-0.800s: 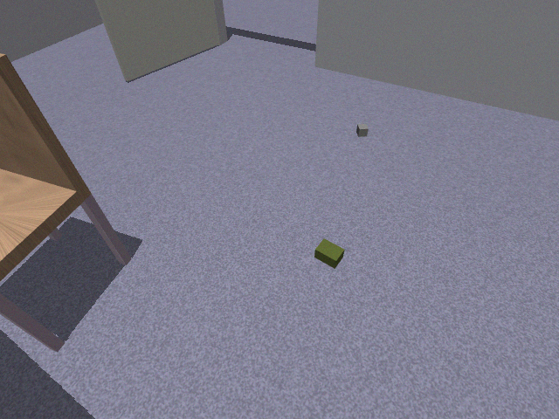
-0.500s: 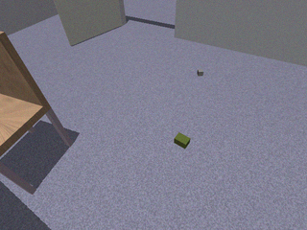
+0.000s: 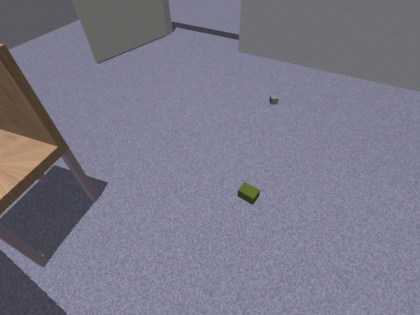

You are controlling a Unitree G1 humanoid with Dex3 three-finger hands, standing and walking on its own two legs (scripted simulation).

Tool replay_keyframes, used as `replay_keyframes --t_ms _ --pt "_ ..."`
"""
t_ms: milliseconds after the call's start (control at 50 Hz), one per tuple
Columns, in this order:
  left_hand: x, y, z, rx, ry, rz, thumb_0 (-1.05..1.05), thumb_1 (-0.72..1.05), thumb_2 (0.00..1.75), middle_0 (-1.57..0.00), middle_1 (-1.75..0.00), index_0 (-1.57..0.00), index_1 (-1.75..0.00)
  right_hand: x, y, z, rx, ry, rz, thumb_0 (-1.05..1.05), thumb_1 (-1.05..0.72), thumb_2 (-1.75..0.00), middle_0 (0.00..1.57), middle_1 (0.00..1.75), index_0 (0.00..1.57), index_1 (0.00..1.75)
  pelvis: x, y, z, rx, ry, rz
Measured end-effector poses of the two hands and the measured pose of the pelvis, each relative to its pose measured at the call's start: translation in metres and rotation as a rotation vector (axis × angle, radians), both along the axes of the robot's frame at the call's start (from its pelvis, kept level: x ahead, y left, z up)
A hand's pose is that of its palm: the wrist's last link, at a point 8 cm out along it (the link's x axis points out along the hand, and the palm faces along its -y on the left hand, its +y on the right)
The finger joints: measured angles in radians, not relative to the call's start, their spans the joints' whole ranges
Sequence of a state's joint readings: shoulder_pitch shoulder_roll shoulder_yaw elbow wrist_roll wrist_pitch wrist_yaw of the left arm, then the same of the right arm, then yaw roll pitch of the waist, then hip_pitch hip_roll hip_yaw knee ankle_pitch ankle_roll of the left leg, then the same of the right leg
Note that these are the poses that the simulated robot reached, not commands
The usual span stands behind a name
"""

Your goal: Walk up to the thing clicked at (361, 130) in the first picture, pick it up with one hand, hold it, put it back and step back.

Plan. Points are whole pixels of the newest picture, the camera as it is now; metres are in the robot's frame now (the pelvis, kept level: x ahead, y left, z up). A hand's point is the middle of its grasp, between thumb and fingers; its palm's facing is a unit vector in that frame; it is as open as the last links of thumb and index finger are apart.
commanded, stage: stand
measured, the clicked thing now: (273, 99) +1.80 -0.52 -0.76
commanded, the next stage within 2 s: walk up in 0.32 s
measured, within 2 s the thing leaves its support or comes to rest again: neither
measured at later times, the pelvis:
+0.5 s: pelvis -0.02 +0.03 -0.01, yaw -9 degrees
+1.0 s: pelvis -0.03 +0.03 -0.03, yaw -25 degrees
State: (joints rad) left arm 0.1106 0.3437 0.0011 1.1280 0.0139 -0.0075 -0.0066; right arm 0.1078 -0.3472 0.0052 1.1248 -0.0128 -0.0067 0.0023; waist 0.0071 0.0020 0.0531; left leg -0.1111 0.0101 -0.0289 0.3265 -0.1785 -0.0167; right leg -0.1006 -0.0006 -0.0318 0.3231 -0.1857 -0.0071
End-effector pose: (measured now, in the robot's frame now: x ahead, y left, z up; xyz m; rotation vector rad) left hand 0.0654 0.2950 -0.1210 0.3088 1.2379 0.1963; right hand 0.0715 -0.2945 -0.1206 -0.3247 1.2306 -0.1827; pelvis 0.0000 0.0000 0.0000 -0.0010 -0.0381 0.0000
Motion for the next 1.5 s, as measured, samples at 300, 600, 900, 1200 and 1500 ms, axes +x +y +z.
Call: replay_keyframes --t_ms 300,600,900,1200,1500 --pt "-0.001 0.000 0.001 0.004 -0.007 0.001 0.00 0.90 0.90 -0.20 -0.30 -0.20 -0.30 0.000 -0.001 0.001 0.000 -0.010 -0.003 0.01 -0.90 -0.90 0.20 0.30 0.20 0.30 0.000 -0.001 0.000 -0.001 -0.006 -0.001" --pt "0.029 0.048 -0.025 0.036 0.050 -0.214 0.00 0.90 0.90 -0.20 -0.30 -0.21 -0.30 -0.046 0.006 0.018 -0.118 -0.112 -0.186 0.01 -0.90 -0.90 0.20 0.30 0.20 0.30 -0.026 0.047 -0.018 0.004 0.024 -0.221" --pt "0.121 0.006 0.001 0.023 -0.070 -0.497 0.00 0.90 0.90 -0.20 -0.30 -0.20 -0.30 -0.177 0.026 0.012 -0.092 -0.045 -0.428 0.01 -0.90 -0.90 0.21 0.30 0.20 0.30 -0.027 0.049 -0.017 -0.013 0.001 -0.403" --pt "0.131 -0.054 0.020 0.046 -0.138 -0.616 0.00 0.90 0.90 -0.20 -0.30 -0.21 -0.30 -0.202 0.018 -0.012 -0.015 -0.054 -0.521 0.01 -0.90 -0.90 0.21 0.30 0.20 0.30 -0.029 0.022 -0.016 0.019 -0.006 -0.546" --pt "0.151 -0.044 -0.024 -0.026 -0.058 -0.666 0.00 0.90 0.90 -0.20 -0.30 -0.20 -0.30 -0.195 0.032 0.022 -0.152 -0.113 -0.573 0.01 -0.90 -0.90 0.21 0.30 0.20 0.30 -0.016 0.043 -0.023 -0.019 -0.007 -0.634"
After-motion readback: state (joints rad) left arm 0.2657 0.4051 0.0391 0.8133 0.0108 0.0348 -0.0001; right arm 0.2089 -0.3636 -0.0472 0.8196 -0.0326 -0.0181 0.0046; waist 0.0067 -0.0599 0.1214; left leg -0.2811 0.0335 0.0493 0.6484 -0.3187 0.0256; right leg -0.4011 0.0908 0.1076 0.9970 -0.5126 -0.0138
